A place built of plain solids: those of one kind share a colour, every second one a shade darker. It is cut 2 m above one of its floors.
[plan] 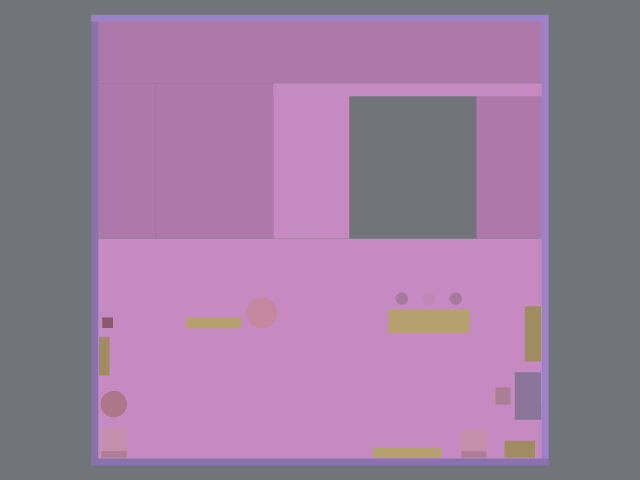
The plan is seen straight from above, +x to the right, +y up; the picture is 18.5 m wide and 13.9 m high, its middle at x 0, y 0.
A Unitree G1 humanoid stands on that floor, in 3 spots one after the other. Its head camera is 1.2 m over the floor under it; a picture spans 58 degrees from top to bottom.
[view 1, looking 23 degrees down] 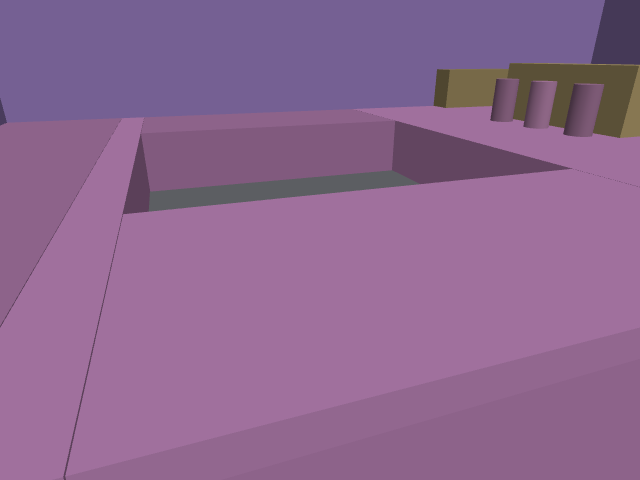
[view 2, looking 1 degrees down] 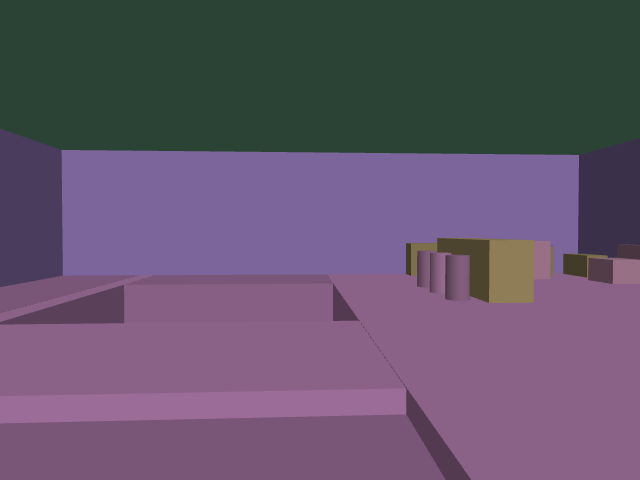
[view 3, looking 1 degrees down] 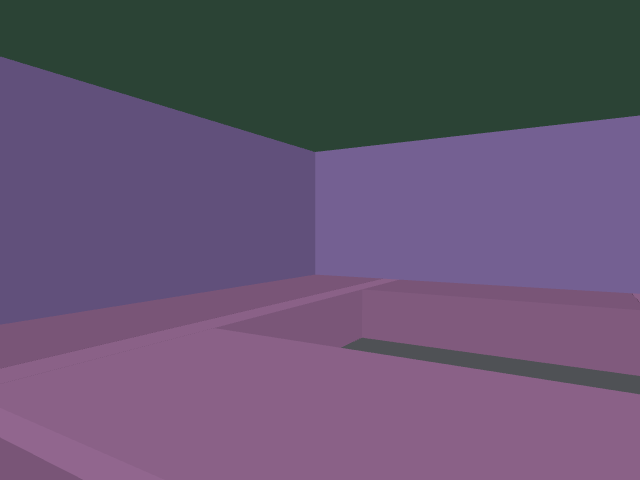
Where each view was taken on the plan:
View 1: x -2.34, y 3.79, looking -19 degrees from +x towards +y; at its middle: floor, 2.63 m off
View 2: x -4.16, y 0.76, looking -3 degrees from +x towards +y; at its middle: wall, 10.60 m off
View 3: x -2.54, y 0.80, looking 31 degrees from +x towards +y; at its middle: wall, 10.47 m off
